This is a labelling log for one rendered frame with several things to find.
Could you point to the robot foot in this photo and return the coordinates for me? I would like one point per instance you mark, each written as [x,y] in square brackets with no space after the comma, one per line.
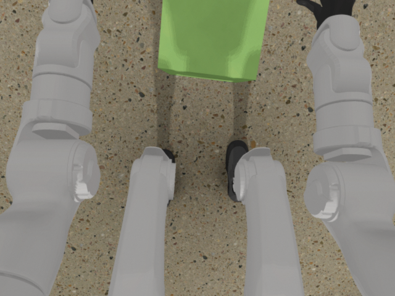
[235,150]
[170,156]

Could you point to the left robot foot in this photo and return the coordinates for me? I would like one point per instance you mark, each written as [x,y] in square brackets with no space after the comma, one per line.
[170,156]

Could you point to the robot left upper arm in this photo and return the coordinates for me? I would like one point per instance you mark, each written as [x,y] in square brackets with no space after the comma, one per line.
[48,179]

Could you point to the robot left forearm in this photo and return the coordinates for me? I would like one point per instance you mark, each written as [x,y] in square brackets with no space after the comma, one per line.
[62,75]

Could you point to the robot right upper arm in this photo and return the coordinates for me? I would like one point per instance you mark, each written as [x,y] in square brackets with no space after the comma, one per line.
[356,202]

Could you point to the right robot hand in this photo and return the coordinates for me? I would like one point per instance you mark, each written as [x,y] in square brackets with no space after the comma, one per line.
[328,8]

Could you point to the carton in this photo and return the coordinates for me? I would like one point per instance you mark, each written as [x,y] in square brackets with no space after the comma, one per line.
[212,39]

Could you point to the right robot foot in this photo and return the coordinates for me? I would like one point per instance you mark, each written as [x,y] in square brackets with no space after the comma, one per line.
[235,150]

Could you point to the robot right forearm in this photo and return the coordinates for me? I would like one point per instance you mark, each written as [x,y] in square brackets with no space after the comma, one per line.
[343,95]

